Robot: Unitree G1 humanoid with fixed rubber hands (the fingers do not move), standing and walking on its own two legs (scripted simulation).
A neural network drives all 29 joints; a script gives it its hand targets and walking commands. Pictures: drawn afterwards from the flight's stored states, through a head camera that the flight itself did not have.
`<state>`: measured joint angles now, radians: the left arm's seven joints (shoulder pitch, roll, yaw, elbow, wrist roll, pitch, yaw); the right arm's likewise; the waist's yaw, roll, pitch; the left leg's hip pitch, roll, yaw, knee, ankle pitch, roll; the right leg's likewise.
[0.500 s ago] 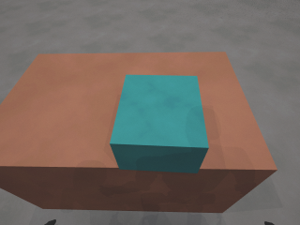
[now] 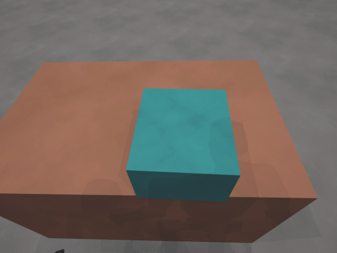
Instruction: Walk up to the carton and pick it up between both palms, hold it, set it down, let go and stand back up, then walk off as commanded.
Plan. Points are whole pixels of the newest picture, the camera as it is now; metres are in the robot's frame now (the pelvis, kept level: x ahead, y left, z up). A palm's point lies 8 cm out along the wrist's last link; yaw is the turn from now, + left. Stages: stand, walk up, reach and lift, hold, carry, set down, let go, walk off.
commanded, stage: walk up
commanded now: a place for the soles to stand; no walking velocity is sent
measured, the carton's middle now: (182, 141) +0.43 -0.01 -0.03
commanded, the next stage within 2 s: reach and lift in 0.60 s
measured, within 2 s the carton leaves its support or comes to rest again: neither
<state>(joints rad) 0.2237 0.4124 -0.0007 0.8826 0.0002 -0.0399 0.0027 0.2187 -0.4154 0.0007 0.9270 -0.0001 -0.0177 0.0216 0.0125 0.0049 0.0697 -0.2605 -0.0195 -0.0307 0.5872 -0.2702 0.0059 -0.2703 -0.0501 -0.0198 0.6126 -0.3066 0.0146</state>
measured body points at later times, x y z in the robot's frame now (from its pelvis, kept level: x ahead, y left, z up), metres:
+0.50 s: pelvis +0.01 +0.00 +0.00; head +0.03 +0.00 +0.45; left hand +0.09 +0.32 -0.11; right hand +0.09 -0.32 -0.12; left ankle +0.02 +0.12 -0.73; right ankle +0.01 -0.14 -0.73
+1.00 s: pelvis +0.01 -0.02 +0.00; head +0.04 -0.01 +0.44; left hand +0.20 +0.27 -0.08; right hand +0.17 -0.31 -0.10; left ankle +0.02 +0.12 -0.73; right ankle +0.01 -0.14 -0.73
